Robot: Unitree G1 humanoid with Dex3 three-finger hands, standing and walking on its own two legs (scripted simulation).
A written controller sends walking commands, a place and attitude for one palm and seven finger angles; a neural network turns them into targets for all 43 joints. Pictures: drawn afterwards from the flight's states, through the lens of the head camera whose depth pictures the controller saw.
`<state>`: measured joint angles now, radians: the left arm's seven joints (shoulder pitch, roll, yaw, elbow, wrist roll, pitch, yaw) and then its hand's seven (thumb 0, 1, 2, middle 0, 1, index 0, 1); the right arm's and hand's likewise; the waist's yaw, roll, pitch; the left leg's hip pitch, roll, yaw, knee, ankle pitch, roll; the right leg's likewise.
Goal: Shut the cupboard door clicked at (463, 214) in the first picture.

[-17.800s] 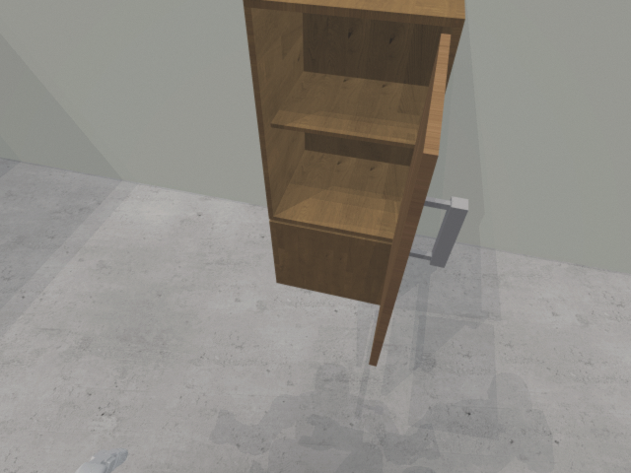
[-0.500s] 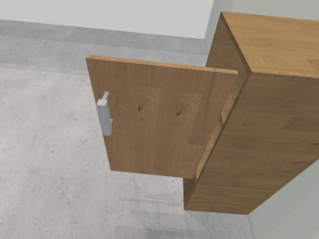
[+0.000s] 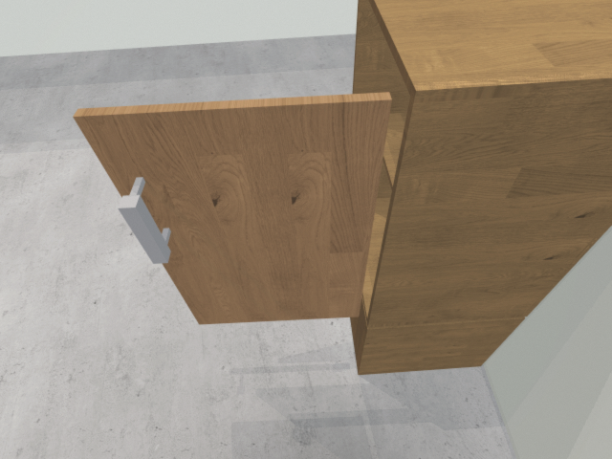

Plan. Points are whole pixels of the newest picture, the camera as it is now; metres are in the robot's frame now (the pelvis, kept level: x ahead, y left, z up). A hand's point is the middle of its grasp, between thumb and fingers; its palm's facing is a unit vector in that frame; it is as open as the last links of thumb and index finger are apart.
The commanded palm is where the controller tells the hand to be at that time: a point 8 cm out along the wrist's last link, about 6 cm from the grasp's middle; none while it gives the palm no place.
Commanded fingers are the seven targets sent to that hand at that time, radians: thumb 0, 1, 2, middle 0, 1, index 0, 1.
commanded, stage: look again from close up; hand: left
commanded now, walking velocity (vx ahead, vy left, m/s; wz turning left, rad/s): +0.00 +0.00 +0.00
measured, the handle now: (150, 221) +0.45 +0.24 +0.05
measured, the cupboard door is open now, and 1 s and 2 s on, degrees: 89 89 89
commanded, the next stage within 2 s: shuffle to correct the standing spot in 0.34 s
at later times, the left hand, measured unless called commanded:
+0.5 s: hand out of the picture +0.01 +0.13 -0.15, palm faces +0.04 -0.98 -0.21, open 7.4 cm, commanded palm none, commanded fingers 0.00 0.90 0.90 -0.20 -0.30 -0.20 -0.30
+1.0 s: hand out of the picture +0.00 +0.25 -0.17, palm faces +0.10 -0.95 -0.28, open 7.4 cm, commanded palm none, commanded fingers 0.00 0.90 0.90 -0.20 -0.30 -0.20 -0.30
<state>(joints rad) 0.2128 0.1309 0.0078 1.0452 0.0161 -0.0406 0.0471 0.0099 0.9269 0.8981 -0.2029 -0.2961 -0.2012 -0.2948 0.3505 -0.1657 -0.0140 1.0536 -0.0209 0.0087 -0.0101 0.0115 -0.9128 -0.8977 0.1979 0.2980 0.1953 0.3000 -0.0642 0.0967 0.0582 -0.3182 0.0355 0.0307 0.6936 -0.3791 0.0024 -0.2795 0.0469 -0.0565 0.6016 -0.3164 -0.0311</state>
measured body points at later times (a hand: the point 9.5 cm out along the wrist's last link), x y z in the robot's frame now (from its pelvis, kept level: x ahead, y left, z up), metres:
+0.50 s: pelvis +0.03 -0.04 +0.02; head +0.04 -0.05 +0.47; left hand +0.01 +0.18 -0.14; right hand +0.03 -0.25 -0.15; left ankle +0.00 +0.10 -0.72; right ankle +0.00 -0.11 -0.72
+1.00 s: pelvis -0.02 +0.04 +0.00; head -0.01 +0.04 +0.45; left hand -0.01 +0.30 -0.15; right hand +0.06 -0.20 -0.14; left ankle +0.02 +0.15 -0.72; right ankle -0.01 -0.09 -0.71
